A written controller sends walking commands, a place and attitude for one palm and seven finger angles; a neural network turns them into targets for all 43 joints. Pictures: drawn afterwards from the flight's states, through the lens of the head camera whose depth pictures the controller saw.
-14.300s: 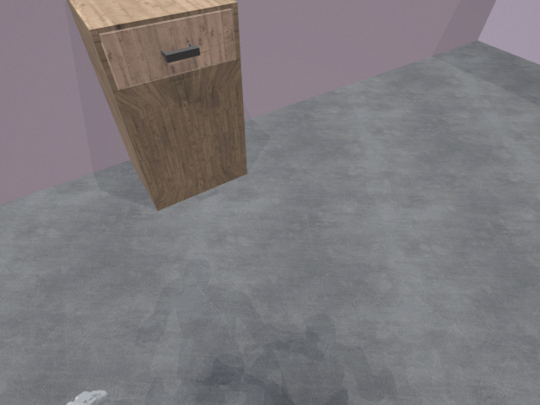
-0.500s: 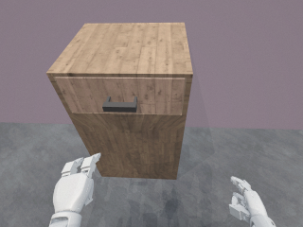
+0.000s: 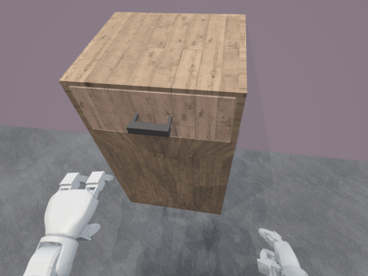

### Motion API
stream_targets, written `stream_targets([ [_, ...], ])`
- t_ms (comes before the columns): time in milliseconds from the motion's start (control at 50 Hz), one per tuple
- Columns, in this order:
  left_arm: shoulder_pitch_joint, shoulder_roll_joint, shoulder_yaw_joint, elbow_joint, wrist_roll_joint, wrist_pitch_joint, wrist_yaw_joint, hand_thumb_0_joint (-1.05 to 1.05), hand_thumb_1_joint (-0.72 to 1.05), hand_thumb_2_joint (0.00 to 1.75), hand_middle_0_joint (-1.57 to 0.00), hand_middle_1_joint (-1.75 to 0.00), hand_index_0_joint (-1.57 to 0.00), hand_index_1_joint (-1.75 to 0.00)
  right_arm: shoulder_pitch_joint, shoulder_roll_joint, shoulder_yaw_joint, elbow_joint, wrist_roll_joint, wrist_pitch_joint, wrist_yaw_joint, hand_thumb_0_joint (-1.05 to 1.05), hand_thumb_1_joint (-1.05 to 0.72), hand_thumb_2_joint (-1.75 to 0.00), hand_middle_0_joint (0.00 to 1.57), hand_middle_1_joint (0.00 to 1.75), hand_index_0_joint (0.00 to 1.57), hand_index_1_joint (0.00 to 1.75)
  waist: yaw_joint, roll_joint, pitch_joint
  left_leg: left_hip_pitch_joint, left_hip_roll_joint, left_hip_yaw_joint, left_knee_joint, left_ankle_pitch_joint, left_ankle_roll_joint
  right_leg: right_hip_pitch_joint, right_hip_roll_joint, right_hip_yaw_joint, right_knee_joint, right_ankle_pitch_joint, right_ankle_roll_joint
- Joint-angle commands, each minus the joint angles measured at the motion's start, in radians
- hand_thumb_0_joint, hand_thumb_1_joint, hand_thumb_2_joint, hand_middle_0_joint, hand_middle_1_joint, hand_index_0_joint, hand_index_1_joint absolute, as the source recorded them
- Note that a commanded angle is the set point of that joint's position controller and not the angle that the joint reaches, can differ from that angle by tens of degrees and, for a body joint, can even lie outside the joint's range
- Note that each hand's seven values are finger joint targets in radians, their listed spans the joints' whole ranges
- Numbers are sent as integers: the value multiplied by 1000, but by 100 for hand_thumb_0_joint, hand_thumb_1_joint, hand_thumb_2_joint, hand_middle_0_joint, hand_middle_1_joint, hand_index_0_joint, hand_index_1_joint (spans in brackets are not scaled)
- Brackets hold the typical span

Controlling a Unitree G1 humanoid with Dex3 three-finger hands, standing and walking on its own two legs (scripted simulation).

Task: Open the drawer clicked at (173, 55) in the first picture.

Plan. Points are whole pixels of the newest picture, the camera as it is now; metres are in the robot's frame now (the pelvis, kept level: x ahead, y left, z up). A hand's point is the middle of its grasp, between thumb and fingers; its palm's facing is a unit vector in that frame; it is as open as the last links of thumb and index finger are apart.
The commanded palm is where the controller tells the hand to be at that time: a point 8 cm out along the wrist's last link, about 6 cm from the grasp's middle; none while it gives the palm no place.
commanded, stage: raise the hand with hooked fingers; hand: left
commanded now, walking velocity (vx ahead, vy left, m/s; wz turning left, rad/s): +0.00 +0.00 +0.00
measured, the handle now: (150, 123) +0.51 +0.17 +0.00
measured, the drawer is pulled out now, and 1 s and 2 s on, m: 0.00 0.00 0.00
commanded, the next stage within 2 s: move the hooked fingers above the handle in 1.04 s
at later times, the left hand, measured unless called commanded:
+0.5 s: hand (80, 167) +0.29 +0.25 +0.09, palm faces +0.08 -0.08 -0.99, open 13.6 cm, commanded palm +0.27 +0.26 +0.15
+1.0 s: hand (63, 163) +0.29 +0.28 +0.10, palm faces +0.03 -0.08 -1.00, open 13.8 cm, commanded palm +0.27 +0.29 +0.17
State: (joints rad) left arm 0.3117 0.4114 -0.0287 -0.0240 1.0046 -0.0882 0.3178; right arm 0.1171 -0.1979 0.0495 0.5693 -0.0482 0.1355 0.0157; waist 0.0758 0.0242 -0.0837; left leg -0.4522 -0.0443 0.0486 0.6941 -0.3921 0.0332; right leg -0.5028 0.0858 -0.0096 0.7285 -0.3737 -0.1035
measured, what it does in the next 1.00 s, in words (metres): stands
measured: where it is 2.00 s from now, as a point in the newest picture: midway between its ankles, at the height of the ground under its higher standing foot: outside the picture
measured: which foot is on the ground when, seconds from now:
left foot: down 0.00-1.00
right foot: down 0.00-1.00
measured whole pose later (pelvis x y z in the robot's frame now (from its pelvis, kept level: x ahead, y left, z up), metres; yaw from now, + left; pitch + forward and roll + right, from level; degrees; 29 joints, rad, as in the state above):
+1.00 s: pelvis -0.01 +0.04 +0.02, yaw +1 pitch +4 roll +0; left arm -0.07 0.51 -0.04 0.04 0.91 -0.10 0.07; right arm 0.17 -0.26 -0.01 0.62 0.01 0.18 0.00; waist 0.08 0.06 -0.01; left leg -0.27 -0.09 0.01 0.49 -0.28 0.08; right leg -0.31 0.05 -0.01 0.50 -0.26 -0.04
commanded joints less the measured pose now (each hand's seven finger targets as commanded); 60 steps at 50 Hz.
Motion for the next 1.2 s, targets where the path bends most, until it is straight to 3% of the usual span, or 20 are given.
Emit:
stream_targets([
  [0, -86, 188, 170, -220, -15, -9, 67, 0, -13, 46, -27, -96, -27, -96, -131, -130, -79, -150, -6, -52, -11, 0, -90, -90, 20, 30, 20, 30, 13, -39, -246, -14, -25, -80, -56, 318, 9, 329, -96, 226, -96, 604, 64],
  [40, -117, 177, 166, -210, -22, -7, 73, 0, -17, 44, -28, -99, -28, -99, -126, -132, -91, -140, -3, -50, -12, 0, -90, -90, 20, 30, 20, 30, 3, -69, -254, -16, -28, -80, -59, 312, 12, 330, -100, 220, -97, 613, 69],
  [120, -195, 176, 137, -214, -28, 20, 63, 0, -27, 40, -28, -105, -28, -105, -129, -142, -107, -130, 10, -46, -14, 0, -90, -90, 20, 30, 20, 30, -4, -33, -267, 26, -30, -71, -78, 331, 12, 325, -99, 203, -111, 577, 67],
  [260, -311, 221, 117, -187, -38, 82, -27, 0, -43, 33, -29, -115, -29, -115, -142, -147, -99, -127, 34, -28, -28, 0, -90, -90, 20, 30, 20, 30, 8, -57, -221, 86, -24, -60, -143, 366, 14, 363, -93, 174, -159, 549, 70],
  [300, -357, 235, 115, -197, -36, 89, -49, 0, -48, 31, -30, -118, -30, -118, -141, -144, -95, -128, 36, -22, -29, 0, -90, -90, 20, 30, 20, 30, 11, -7, -213, 124, -20, -59, -160, 393, 13, 367, -90, 160, -171, 528, 63],
  [320, -382, 239, 118, -194, -39, 92, -59, 0, -50, 30, -30, -120, -30, -120, -141, -143, -92, -128, 39, -19, -29, 0, -90, -90, 20, 30, 20, 30, 12, -13, -217, 136, -19, -60, -167, 403, 13, 369, -85, 154, -178, 518, 61],
  [400, -478, 244, 100, -162, -46, 114, -105, 0, -50, 30, -30, -120, -30, -120, -140, -141, -84, -127, 48, -6, -31, 0, -90, -90, 20, 30, 20, 30, 4, 3, -188, 172, -14, -56, -196, 412, 12, 365, -77, 135, -209, 470, 56],
  [460, -561, 244, 80, -125, -54, 126, -148, 0, -50, 30, -30, -120, -30, -120, -137, -141, -76, -125, 52, 2, -34, 0, -90, -90, 20, 30, 20, 30, -4, -25, -160, 186, -11, -56, -217, 395, 12, 357, -72, 117, -235, 421, 57],
  [500, -617, 255, 72, -125, -53, 126, -178, 0, -50, 30, -30, -120, -30, -120, -136, -141, -72, -127, 53, 7, -35, 0, -90, -90, 20, 30, 20, 30, -6, 4, -170, 211, -7, -55, -224, 403, 12, 362, -73, 107, -243, 403, 54],
  [560, -678, 276, 79, -112, -64, 113, -215, 0, -50, 30, -30, -120, -30, -120, -129, -143, -67, -125, 53, 10, -38, 0, -90, -90, 20, 30, 20, 30, -6, -11, -168, 216, -4, -63, -235, 420, 11, 377, -73, 93, -252, 409, 53],
  [600, -717, 288, 81, -103, -69, 101, -236, 0, -50, 30, -30, -120, -30, -120, -123, -143, -64, -124, 53, 11, -39, 0, -90, -90, 20, 30, 20, 30, -5, 15, -187, 236, 0, -67, -241, 437, 9, 386, -74, 78, -254, 403, 52],
  [620, -730, 292, 86, -93, -78, 96, -245, 0, -50, 30, -30, -120, -30, -120, -117, -143, -66, -121, 56, 11, -41, 0, -90, -90, 20, 30, 20, 30, -8, -6, -175, 238, 1, -70, -242, 447, 10, 383, -72, 72, -259, 409, 52],
  [680, -641, 290, 109, -52, -95, 78, -272, 0, -50, 30, -30, -120, -30, -120, -106, -152, -71, -127, 59, 12, -31, 0, -90, -90, 20, 30, 20, 30, 9, -6, -171, 227, 4, -73, -249, 470, 4, 395, -69, 71, -262, 423, 50],
  [780, -631, 293, 124, -107, -106, 26, -270, 0, -50, 30, -30, -120, -30, -120, -89, -160, -81, -131, 53, 10, -21, 0, -90, -90, 20, 30, 20, 30, 13, -5, -178, 236, 12, -83, -251, 509, -4, 377, -67, 59, -260, 411, 48],
  [920, -684, 324, 157, -161, -91, -25, -189, 0, -50, 30, -30, -120, -30, -120, -69, -158, -97, -108, 53, -1, -21, 0, -90, -90, 20, 30, 20, 30, 12, 49, -224, 272, 17, -101, -245, 513, -24, 331, -65, 48, -249, 352, 43],
  [1020, -683, 296, 124, -121, -89, 10, -178, 0, -50, 30, -30, -120, -30, -120, -67, -163, -101, -98, 61, 4, -18, 0, -90, -90, 20, 30, 20, 30, 1, 31, -208, 274, 25, -108, -248, 497, -33, 296, -62, 35, -250, 307, 45],
  [1120, -664, 298, 109, -118, -87, 30, -206, 0, -50, 30, -30, -120, -30, -120, -67, -164, -98, -103, 60, 10, -18, 0, -90, -90, 20, 30, 20, 30, 2, 32, -200, 290, 34, -117, -258, 499, -38, 296, -60, 27, -256, 281, 45],
  [1180, -735, 206, 18, -114, -88, 29, -222, 0, -50, 30, -30, -120, -30, -120, -66, -160, -96, -107, 62, 6, -16, 0, -90, -90, 20, 30, 20, 30, -21, 25, -169, 305, 43, -132, -253, 506, -42, 237, -56, 19, -257, 260, 47],
])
